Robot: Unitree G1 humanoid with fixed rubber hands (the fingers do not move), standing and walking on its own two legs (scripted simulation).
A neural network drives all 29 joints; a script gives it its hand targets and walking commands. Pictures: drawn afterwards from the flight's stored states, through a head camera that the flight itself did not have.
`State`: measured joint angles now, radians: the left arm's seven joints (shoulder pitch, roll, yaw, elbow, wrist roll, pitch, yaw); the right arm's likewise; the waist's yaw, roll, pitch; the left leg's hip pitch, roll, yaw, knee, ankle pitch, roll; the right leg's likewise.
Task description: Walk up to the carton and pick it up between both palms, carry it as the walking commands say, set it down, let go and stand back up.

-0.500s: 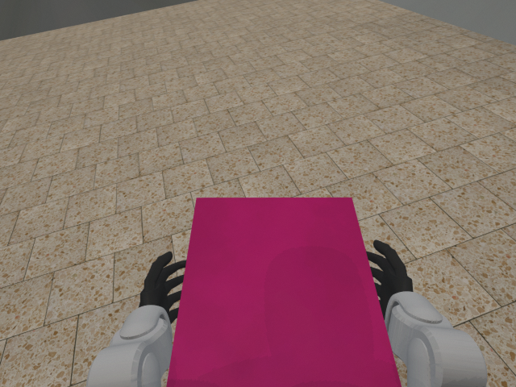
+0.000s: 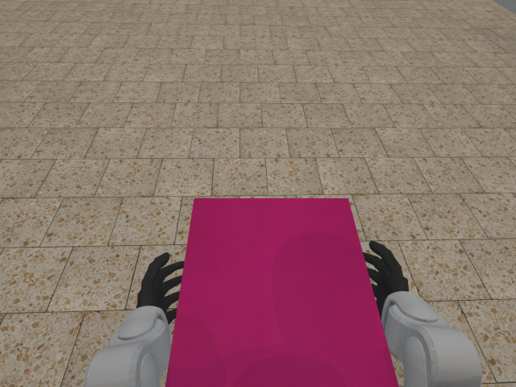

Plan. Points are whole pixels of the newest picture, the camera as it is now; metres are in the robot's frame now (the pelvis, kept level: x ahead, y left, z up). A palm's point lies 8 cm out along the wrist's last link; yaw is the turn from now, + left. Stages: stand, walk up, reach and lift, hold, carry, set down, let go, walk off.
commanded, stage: carry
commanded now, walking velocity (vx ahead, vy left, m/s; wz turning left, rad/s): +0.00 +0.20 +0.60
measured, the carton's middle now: (270, 316) +0.25 +0.01 +0.00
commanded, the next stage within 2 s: none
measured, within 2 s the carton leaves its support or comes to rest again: neither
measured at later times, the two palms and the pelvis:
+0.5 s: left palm out of the picture +0.18 +0.34 +0.09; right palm (245, 281) +0.27 +0.05 +0.09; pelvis +0.00 +0.14 +0.00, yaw +15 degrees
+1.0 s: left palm out of the picture +0.07 +0.50 +0.11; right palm (88, 293) +0.24 +0.24 +0.09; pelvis -0.04 +0.25 +0.01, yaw +31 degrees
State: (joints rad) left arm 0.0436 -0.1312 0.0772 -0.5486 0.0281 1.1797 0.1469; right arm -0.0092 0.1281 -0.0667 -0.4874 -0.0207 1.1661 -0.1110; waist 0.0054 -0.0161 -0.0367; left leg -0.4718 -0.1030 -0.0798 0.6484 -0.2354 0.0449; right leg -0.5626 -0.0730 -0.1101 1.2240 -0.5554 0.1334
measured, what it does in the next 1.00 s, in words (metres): steps to the left, turning left: right foot, then left foot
